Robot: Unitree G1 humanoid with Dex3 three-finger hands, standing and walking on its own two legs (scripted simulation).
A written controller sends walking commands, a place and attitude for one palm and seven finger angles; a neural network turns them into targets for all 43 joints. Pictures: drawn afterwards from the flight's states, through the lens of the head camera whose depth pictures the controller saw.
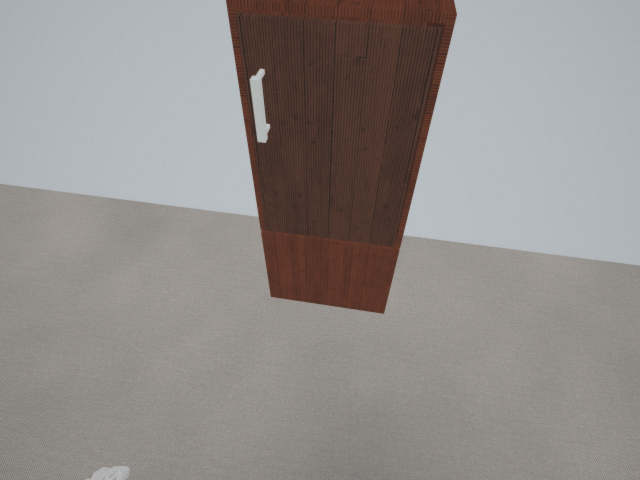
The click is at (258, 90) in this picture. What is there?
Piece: cupboard door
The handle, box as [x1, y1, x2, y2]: [250, 69, 269, 142]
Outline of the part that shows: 259,69 256,75 252,75 250,78 250,86 257,140 265,142 267,138 266,134 269,128 269,124 265,123 261,86 261,78 264,74 264,69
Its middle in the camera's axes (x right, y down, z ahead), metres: -0.13 -0.29 +0.84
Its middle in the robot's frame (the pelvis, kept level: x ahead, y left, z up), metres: +0.82 +0.17 +0.05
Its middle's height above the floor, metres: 0.82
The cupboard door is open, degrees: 0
